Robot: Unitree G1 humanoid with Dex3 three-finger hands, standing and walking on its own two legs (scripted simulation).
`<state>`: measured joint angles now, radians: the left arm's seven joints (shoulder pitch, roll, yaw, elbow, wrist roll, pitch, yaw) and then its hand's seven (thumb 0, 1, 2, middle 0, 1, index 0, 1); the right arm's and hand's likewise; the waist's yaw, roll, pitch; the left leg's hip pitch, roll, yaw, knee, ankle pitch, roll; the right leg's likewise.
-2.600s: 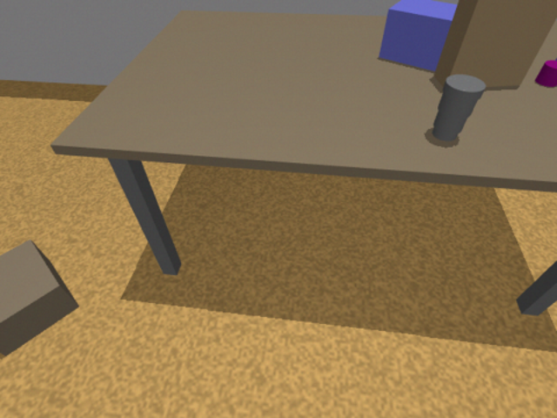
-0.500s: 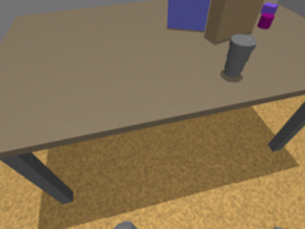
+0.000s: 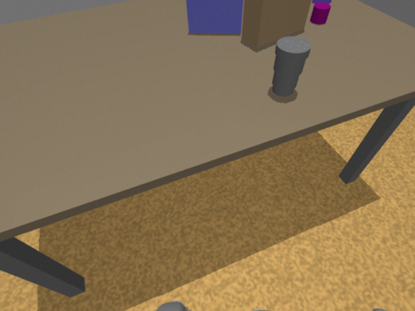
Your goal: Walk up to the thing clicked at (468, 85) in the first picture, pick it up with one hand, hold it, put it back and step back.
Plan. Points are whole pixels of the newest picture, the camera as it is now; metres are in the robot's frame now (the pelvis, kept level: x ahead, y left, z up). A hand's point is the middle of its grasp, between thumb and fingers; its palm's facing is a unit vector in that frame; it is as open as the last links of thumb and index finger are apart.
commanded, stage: walk up
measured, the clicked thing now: (287, 69) +0.72 -0.19 +0.06
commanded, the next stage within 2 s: stand in 1.52 s
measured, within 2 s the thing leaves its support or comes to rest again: neither
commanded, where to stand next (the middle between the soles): +0.08 +0.00 m, yaw +2 degrees
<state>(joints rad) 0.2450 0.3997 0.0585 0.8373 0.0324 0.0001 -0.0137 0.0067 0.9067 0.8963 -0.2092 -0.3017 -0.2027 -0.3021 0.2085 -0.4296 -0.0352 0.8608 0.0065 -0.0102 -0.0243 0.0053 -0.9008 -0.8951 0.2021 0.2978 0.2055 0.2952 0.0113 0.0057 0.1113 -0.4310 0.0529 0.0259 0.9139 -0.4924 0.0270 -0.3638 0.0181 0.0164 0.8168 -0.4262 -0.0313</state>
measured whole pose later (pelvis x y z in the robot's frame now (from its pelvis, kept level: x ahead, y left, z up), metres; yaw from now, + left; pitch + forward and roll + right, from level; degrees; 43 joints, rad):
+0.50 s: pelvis +0.00 -0.01 +0.03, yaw +1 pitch -3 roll +1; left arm 0.08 0.34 0.02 1.04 0.00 0.00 -0.02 0.01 0.91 0.90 -0.21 -0.30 -0.20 -0.30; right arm 0.16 -0.39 0.01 1.07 -0.01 -0.03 0.01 0.00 -0.90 -0.90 0.20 0.30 0.21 0.30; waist -0.01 0.00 0.06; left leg -0.22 0.05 0.02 0.50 -0.23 -0.04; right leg -0.21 0.00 0.00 0.54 -0.29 -0.02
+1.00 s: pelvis +0.01 +0.01 +0.04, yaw +1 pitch -2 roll +0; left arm 0.08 0.35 0.03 1.16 0.00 0.01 -0.02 0.01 0.91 0.90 -0.21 -0.30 -0.20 -0.30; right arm 0.09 -0.35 0.00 1.13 -0.01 -0.03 0.00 0.00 -0.90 -0.90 0.20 0.30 0.21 0.30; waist 0.00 -0.01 0.04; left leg -0.15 0.03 0.02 0.36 -0.17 -0.01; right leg -0.11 -0.02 -0.01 0.34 -0.20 0.01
